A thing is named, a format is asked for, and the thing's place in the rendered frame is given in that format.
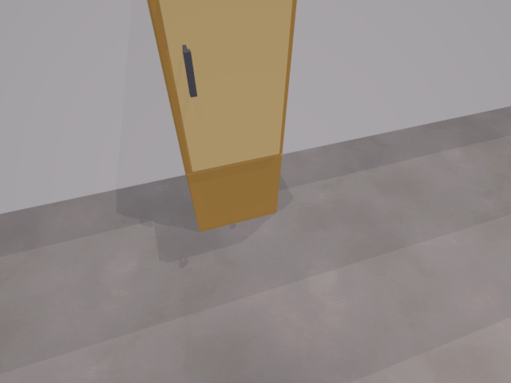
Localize cupboard door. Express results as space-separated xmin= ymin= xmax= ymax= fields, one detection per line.
xmin=159 ymin=0 xmax=292 ymax=172

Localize handle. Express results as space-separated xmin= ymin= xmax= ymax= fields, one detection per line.
xmin=182 ymin=45 xmax=197 ymax=97

